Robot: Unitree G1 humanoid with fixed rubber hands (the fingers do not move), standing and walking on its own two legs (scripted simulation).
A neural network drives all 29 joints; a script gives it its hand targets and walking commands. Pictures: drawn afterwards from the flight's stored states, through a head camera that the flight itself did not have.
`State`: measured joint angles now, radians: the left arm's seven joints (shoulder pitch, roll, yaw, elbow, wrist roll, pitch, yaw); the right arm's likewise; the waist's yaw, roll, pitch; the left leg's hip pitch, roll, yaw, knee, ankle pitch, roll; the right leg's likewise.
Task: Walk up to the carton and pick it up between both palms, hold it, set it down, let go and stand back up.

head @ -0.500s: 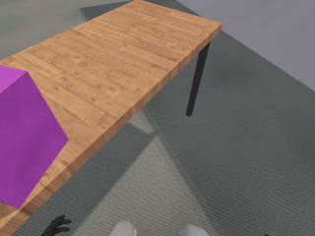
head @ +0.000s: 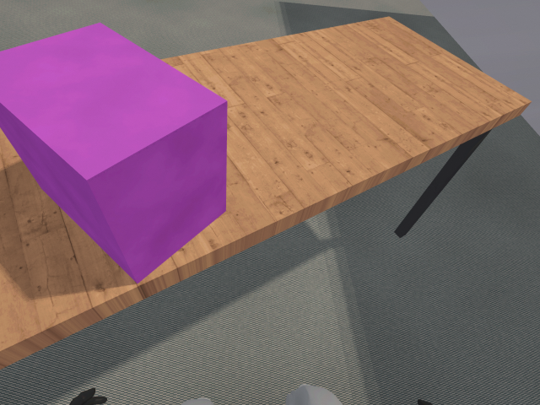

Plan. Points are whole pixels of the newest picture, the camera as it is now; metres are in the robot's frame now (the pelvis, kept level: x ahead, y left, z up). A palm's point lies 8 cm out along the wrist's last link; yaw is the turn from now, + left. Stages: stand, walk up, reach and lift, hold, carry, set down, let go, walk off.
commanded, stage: walk up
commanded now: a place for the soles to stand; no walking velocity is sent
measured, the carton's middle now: (118, 152) +0.45 +0.23 +0.11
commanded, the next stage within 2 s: none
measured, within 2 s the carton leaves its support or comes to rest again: neither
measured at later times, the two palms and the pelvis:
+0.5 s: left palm out of the picture +0.00 +0.32 -0.12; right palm (378, 378) +0.19 -0.20 -0.11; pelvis +0.02 +0.02 -0.01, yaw +17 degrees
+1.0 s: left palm out of the picture +0.02 +0.29 -0.10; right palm (353, 323) +0.27 -0.17 -0.10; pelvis +0.04 +0.00 -0.01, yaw +28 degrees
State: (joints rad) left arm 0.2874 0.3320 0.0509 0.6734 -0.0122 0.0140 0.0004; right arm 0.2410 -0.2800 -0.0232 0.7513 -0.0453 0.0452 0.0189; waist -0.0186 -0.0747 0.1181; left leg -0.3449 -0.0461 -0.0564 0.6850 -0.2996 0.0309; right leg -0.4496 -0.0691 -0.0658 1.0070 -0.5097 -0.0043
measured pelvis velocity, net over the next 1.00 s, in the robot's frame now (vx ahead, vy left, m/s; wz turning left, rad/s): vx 0.04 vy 0.00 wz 0.49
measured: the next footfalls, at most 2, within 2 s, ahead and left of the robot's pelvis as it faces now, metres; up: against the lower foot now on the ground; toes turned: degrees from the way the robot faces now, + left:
right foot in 0.12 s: +0.10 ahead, -0.11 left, +0.00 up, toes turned -1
left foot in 0.44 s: +0.06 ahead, +0.14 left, +0.00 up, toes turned +24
